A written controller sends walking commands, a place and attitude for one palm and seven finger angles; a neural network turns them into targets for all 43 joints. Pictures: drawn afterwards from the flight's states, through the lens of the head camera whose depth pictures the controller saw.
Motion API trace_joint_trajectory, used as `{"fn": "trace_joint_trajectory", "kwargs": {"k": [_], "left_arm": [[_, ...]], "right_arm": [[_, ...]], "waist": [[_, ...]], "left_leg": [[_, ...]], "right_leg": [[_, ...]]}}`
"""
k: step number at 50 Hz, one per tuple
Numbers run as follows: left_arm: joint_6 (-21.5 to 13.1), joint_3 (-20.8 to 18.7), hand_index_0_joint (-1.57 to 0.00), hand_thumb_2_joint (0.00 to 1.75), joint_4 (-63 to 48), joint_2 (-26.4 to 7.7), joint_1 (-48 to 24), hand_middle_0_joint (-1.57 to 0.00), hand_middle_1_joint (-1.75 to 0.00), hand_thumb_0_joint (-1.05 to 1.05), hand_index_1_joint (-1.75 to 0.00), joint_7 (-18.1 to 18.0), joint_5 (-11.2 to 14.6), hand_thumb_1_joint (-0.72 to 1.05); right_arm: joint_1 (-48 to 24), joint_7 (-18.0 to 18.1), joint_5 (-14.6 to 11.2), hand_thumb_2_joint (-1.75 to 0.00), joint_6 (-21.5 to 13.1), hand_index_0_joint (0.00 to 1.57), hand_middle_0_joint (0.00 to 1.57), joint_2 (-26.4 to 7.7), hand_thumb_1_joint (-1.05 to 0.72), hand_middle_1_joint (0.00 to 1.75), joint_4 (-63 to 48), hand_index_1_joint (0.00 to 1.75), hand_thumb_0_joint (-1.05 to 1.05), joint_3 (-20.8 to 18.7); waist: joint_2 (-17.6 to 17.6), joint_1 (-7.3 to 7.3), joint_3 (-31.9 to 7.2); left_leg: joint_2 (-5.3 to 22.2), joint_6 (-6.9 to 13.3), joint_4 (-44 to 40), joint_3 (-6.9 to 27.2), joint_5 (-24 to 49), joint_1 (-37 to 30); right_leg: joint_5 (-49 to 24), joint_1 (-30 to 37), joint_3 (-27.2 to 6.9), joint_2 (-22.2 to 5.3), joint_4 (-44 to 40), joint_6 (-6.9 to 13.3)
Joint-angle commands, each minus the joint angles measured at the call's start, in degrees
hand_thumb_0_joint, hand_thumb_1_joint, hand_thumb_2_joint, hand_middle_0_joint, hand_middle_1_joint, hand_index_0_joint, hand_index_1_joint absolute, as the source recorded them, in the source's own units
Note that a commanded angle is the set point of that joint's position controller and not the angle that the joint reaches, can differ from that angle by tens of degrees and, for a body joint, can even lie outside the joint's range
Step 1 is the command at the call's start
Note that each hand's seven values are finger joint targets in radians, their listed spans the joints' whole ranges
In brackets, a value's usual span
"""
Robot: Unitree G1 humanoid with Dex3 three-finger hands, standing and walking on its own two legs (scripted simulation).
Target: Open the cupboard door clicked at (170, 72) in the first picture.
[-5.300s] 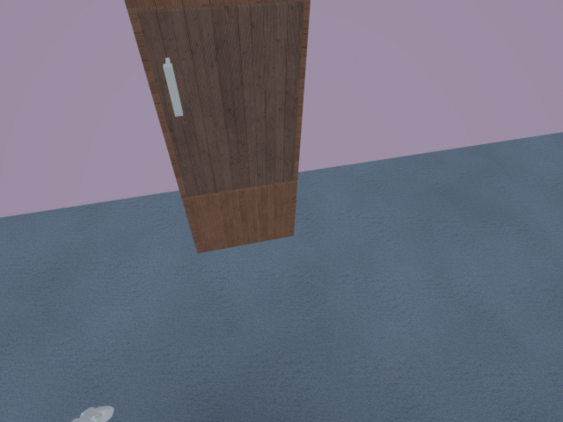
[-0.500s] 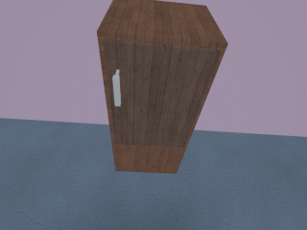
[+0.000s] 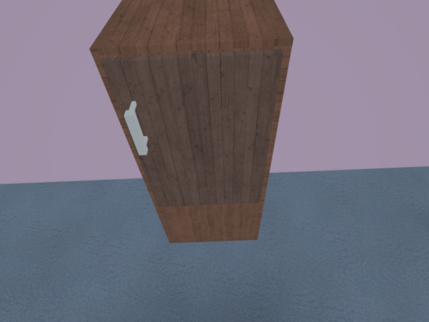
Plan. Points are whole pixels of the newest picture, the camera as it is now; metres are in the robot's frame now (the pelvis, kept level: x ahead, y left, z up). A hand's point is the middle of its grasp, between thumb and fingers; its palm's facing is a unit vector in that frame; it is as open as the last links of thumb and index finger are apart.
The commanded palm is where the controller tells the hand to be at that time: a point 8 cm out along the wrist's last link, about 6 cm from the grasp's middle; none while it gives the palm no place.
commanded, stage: look again from close up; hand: left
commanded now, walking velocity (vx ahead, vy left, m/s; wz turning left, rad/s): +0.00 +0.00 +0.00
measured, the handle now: (138, 128) +0.55 +0.22 +0.04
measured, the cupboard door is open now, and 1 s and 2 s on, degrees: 0 0 0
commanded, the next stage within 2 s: raise the hand with hooked fingers in 0.14 s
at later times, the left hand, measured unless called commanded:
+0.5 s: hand (122, 280) +0.19 +0.17 +0.02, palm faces +0.18 -0.98 -0.06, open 7.8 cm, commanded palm +0.10 +0.23 -0.04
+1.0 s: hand (99, 303) +0.16 +0.21 -0.01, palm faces -0.04 -1.00 -0.04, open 10.6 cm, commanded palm +0.12 +0.28 +0.00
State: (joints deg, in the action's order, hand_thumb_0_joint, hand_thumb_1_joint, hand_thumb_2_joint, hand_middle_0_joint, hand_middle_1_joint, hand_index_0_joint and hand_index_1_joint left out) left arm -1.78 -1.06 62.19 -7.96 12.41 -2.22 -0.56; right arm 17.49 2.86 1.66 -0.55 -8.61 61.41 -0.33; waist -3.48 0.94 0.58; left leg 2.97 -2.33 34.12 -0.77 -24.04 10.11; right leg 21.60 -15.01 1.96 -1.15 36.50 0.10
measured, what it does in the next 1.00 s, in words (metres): lowers itself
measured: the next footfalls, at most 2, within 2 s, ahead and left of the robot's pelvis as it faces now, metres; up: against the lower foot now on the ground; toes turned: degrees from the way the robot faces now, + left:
none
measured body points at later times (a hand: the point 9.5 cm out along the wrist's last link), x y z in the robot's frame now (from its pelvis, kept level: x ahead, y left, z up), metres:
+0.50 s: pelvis -0.04 -0.02 -0.02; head -0.02 -0.03 +0.43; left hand +0.17 +0.22 +0.03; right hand +0.13 -0.27 -0.10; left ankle -0.07 +0.14 -0.72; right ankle -0.02 -0.12 -0.72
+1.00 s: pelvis -0.10 +0.02 -0.07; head -0.04 +0.03 +0.38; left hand +0.16 +0.27 -0.01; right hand +0.06 -0.18 -0.15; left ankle -0.07 +0.14 -0.72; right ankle -0.03 -0.12 -0.72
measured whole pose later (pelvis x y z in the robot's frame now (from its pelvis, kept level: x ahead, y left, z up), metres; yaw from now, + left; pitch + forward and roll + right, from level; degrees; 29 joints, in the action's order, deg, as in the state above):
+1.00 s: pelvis -0.10 +0.02 -0.07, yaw +1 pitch +10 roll -2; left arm -13.3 -10.4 4.0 -15.4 10.3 16.0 14.6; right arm 16.1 4.1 -1.7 -12.9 -10.6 31.6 4.5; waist -1.5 1.3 -4.4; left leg 1.5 -0.4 64.1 1.4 -28.8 45.6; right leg 23.0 -47.4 2.4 -2.8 60.1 -1.2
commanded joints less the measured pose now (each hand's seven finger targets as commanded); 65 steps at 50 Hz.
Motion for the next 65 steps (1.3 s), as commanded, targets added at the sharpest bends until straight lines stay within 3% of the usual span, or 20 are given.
{"fn": "trace_joint_trajectory", "kwargs": {"k": [1,6,11,12,13,14,15,16,17,18,21,23,26,32,40,46,50,54,59,65], "left_arm": [[-0.40,-1.10,-0.20,0.90,-0.62,-6.66,5.39,-0.20,-0.30,0.00,-0.30,-0.13,-0.25,0.90],[-0.17,-1.58,-0.20,0.90,-1.91,-7.62,4.84,-0.20,-0.30,0.00,-0.30,-0.07,-0.26,0.90],[-0.09,-1.78,-0.20,0.90,-1.88,-8.26,5.48,-0.20,-0.30,0.00,-0.30,0.04,-0.38,0.90],[-1.08,-2.74,-0.20,0.90,0.96,-11.38,13.42,-0.20,-0.30,0.00,-0.30,-2.15,-0.13,0.90],[-15.59,-7.46,-0.20,0.89,-89.61,-22.07,-35.56,-0.20,-0.32,0.00,-0.32,-1.18,10.21,0.88],[-11.26,-7.66,-0.20,0.88,-69.20,-17.28,-2.97,-0.20,-0.33,0.00,-0.33,-3.09,5.03,0.85],[-8.22,-4.94,-0.21,0.87,-66.91,-12.17,-1.90,-0.21,-0.34,0.00,-0.34,-5.81,7.30,0.83],[-2.88,0.83,-0.21,0.86,-57.42,-0.42,12.15,-0.21,-0.36,0.00,-0.36,-5.44,8.24,0.81],[-4.83,-1.26,-0.21,0.85,-66.86,-2.94,1.88,-0.21,-0.37,0.00,-0.37,-4.15,9.47,0.78],[-7.67,-6.09,-0.21,0.84,-66.01,-6.97,2.77,-0.21,-0.39,0.00,-0.39,-2.71,9.14,0.76],[-16.79,-9.51,-0.22,0.81,-52.36,-3.78,13.85,-0.22,-0.43,0.00,-0.43,4.49,9.61,0.69],[-24.74,-10.04,-0.22,0.79,-48.32,-1.89,19.68,-0.22,-0.47,0.00,-0.47,10.93,11.65,0.64],[-33.77,-12.60,-0.22,0.76,-50.46,-5.96,15.92,-0.22,-0.51,0.00,-0.51,22.36,15.49,0.57],[-28.64,-14.95,-0.23,0.70,-67.96,-11.37,-2.29,-0.23,-0.60,0.00,-0.60,20.99,18.45,0.43],[-29.16,-7.36,-0.25,0.62,-77.78,-11.60,-10.14,-0.25,-0.72,0.00,-0.72,16.06,13.45,0.25],[-14.30,-13.53,-0.26,0.56,-65.57,-14.01,-1.91,-0.26,-0.81,0.00,-0.81,19.13,16.02,0.11],[-12.58,-19.95,-0.26,0.52,-71.59,-16.09,0.11,-0.26,-0.87,0.00,-0.87,15.43,18.47,0.01],[-19.33,-18.39,-0.27,0.48,-74.44,-14.96,-2.73,-0.27,-0.93,0.00,-0.93,12.00,16.84,-0.08],[-22.53,-14.25,-0.28,0.43,-69.44,-14.22,-7.64,-0.28,-1.00,0.00,-1.00,16.10,15.45,-0.20],[-18.31,-21.92,-0.29,0.37,-70.15,-22.26,-9.51,-0.29,-1.10,0.00,-1.10,21.05,18.40,-0.34]], "right_arm": [[5.85,-0.46,-0.76,-0.90,-0.60,0.20,0.20,-3.32,-0.90,0.30,-0.98,0.30,0.00,-0.94],[3.96,-0.58,-0.55,-0.90,-0.57,0.20,0.20,-4.32,-0.90,0.30,-0.75,0.30,0.00,-0.86],[2.40,-0.65,-0.72,-0.90,-0.24,0.20,0.20,-4.49,-0.90,0.30,-0.93,0.30,0.00,-0.80],[-5.49,-1.40,-1.26,-0.90,-0.16,0.20,0.20,-8.45,-0.90,0.30,-4.63,0.30,0.00,-2.29],[-6.50,1.37,-4.19,-0.90,-11.58,0.20,0.20,-15.68,-0.90,0.30,-24.17,0.30,0.00,-3.35],[-5.84,3.76,-2.01,-0.90,-16.19,0.20,0.20,-10.11,-0.90,0.30,-19.08,0.30,0.00,-2.53],[-7.69,3.76,-3.18,-0.90,-17.45,0.20,0.20,-10.38,-0.90,0.30,-16.11,0.30,0.00,-2.35],[-5.93,2.93,-4.18,-0.90,-17.53,0.20,0.20,-7.88,-0.90,0.30,-16.52,0.30,0.00,-1.89],[-8.03,2.72,-4.66,-0.90,-18.38,0.20,0.20,-10.00,-0.90,0.30,-21.16,0.30,0.00,-2.67],[-6.24,3.05,-3.87,-0.90,-18.80,0.20,0.20,-11.17,-0.90,0.30,-21.74,0.30,0.00,-4.30],[-6.17,1.60,-2.04,-0.90,-19.60,0.20,0.20,-10.56,-0.90,0.30,-25.38,0.30,0.00,-4.69],[-8.64,-0.24,-1.69,-0.90,-19.73,0.20,0.20,-10.36,-0.90,0.30,-28.49,0.30,0.00,-5.47],[-9.91,-2.44,-2.05,-0.90,-19.28,0.20,0.20,-12.27,-0.90,0.30,-34.00,0.30,0.00,-5.63],[-10.17,-0.64,-3.36,-0.90,-17.38,0.20,0.20,-12.00,-0.90,0.30,-43.51,0.30,0.00,-4.72],[-5.81,1.66,-2.43,-0.90,-18.05,0.20,0.20,-13.25,-0.90,0.30,-39.56,0.30,0.00,-1.61],[-7.14,2.33,-4.18,-0.90,-16.68,0.20,0.20,-13.63,-0.90,0.30,-40.99,0.30,0.00,-0.96],[-8.26,2.19,-3.50,-0.90,-16.27,0.20,0.20,-12.15,-0.90,0.30,-42.13,0.30,0.00,-0.84],[-5.60,1.11,-2.49,-0.90,-16.96,0.20,0.20,-12.28,-0.90,0.30,-40.22,0.30,0.00,-0.92],[-3.91,1.13,-2.89,-0.90,-17.48,0.20,0.20,-14.36,-0.90,0.30,-38.45,0.30,0.00,-1.38],[-3.18,2.64,-3.57,-0.90,-17.24,0.20,0.20,-15.11,-0.90,0.30,-38.62,0.30,0.00,-1.53]], "waist": [[10.90,0.48,0.98],[3.96,0.10,-0.06],[6.45,-0.26,0.49],[26.42,-5.21,3.54],[3.21,2.65,-24.42],[-10.37,-1.22,-24.95],[-14.92,-1.64,-17.80],[-7.31,-0.10,-11.26],[-1.48,0.64,-3.83],[7.84,2.02,-6.41],[19.54,-1.64,-4.95],[20.34,-4.31,-5.93],[7.79,-5.18,-11.48],[4.46,-2.25,-16.54],[-3.10,2.92,-16.69],[2.07,-1.68,-15.88],[3.28,-4.79,-19.58],[0.97,-2.46,-16.59],[-0.66,0.74,-13.71],[-2.11,-1.65,-20.40]], "left_leg": [[1.14,2.37,-4.66,-0.33,18.65,2.14],[1.48,2.24,-5.84,-0.46,23.44,-0.41],[1.07,2.05,-5.79,-1.17,18.60,0.19],[0.67,1.07,9.28,-2.66,9.07,12.34],[-3.44,5.07,-1.32,-1.00,21.24,-0.98],[-2.51,5.52,-6.58,-3.81,34.68,-5.86],[-1.59,3.70,-5.65,-1.70,34.12,-4.80],[-0.96,3.50,-5.86,0.16,34.05,-1.08],[-1.53,3.25,-4.11,0.94,30.41,2.92],[-2.05,3.88,-1.28,-0.27,28.23,4.17],[-4.30,3.18,5.76,-0.15,18.78,18.34],[-4.48,2.08,9.98,-0.35,13.27,26.70],[-5.61,1.32,17.81,-2.12,9.24,32.28],[-5.33,3.31,22.09,-2.35,-3.75,37.11],[-3.05,3.91,20.30,3.08,-4.59,32.12],[-3.89,2.89,13.67,3.49,-6.93,34.19],[-3.79,2.46,11.89,3.28,0.23,31.09],[-3.01,2.14,12.35,3.32,3.12,29.29],[-2.87,2.34,12.74,3.53,-1.94,29.15],[-3.26,2.39,12.14,3.24,7.66,24.54]], "right_leg": [[-36.47,4.65,-4.39,-6.02,-5.94,2.72],[-33.41,5.23,-3.82,-5.25,-5.53,2.75],[-32.03,5.84,-5.02,-6.11,-8.10,3.12],[-64.79,10.49,-11.38,-9.56,-11.67,-1.72],[-55.57,14.18,-9.82,-6.55,-3.62,2.09],[-40.27,13.20,-4.53,-1.87,-0.60,2.76],[-27.27,5.52,-0.95,-1.42,-3.20,2.26],[-22.74,1.10,1.49,-1.07,-3.94,1.26],[-24.10,-1.91,1.47,-0.79,-4.09,0.87],[-24.59,-4.00,2.06,-0.24,-3.64,0.36],[-22.54,-9.43,1.64,-0.72,2.56,-1.58],[-16.18,-12.87,0.47,-0.65,7.29,-1.05],[-11.95,-14.77,-4.19,-2.14,12.50,0.81],[18.14,-21.48,-8.59,-1.83,8.92,0.21],[8.06,-28.94,0.22,1.55,17.08,1.41],[10.40,-22.38,1.72,1.20,12.89,0.68],[5.54,-17.07,2.67,1.45,12.65,0.99],[2.54,-20.86,3.25,1.56,13.83,1.18],[5.05,-24.66,2.82,1.52,13.34,1.20],[-2.76,-16.47,2.37,1.83,12.06,1.50]]}}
